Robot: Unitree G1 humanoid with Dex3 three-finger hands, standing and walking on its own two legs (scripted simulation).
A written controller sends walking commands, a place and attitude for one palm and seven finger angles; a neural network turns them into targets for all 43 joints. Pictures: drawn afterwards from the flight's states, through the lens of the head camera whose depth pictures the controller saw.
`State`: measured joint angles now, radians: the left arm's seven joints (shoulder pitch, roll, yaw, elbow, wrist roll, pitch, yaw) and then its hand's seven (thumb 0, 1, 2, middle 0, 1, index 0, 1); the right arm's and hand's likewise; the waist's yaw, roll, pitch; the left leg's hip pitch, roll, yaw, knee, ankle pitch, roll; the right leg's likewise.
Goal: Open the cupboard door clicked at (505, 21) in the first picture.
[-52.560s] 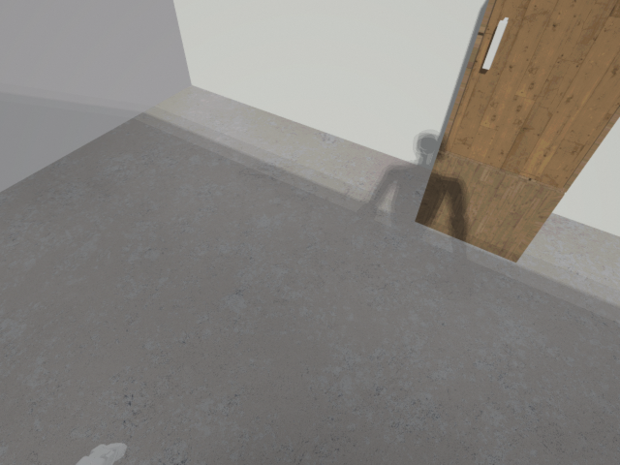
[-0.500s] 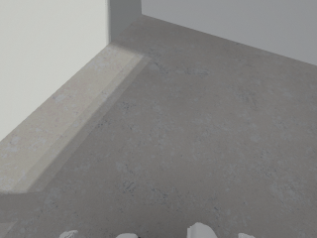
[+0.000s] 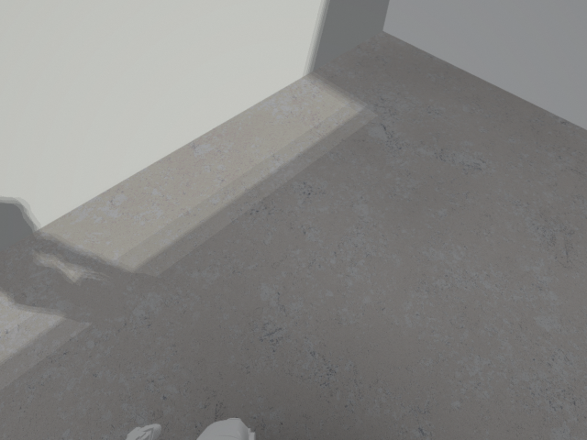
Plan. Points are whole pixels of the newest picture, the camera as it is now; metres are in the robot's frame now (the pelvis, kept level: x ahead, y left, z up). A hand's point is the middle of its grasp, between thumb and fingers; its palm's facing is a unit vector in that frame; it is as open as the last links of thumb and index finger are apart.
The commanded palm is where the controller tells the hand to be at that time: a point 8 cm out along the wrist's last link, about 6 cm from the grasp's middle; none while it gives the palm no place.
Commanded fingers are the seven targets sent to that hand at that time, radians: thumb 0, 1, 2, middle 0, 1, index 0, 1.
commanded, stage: turn to face it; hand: left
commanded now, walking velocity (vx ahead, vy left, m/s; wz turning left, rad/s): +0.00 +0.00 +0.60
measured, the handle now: out of the picture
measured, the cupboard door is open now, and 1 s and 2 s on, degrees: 38 38 38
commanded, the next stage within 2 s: none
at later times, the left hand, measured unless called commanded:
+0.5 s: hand out of the picture +0.07 +0.19 -0.15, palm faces +0.26 -0.92 -0.31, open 7.4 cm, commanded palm none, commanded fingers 0.00 0.90 0.90 -0.20 -0.30 -0.20 -0.30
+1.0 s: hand out of the picture -0.04 +0.20 -0.17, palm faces +0.59 -0.77 -0.26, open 7.4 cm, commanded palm none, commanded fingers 0.00 0.90 0.90 -0.20 -0.30 -0.20 -0.30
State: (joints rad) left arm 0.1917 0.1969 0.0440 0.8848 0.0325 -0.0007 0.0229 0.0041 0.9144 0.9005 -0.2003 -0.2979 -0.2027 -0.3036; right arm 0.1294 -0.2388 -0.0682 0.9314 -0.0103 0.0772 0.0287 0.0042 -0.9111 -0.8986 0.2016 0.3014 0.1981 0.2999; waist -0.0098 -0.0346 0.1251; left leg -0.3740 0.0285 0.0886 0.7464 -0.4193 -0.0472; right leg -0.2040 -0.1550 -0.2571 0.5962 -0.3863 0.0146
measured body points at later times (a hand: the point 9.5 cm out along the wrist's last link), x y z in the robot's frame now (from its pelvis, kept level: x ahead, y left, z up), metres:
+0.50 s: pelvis +0.02 -0.03 +0.00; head +0.08 -0.05 +0.44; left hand +0.06 +0.24 -0.12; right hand +0.15 -0.26 -0.17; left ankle -0.02 +0.10 -0.69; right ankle +0.04 -0.14 -0.73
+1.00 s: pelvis +0.03 -0.01 +0.00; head +0.07 +0.03 +0.45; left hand -0.07 +0.24 -0.15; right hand +0.27 -0.16 -0.13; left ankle -0.03 +0.07 -0.73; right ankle +0.07 -0.16 -0.66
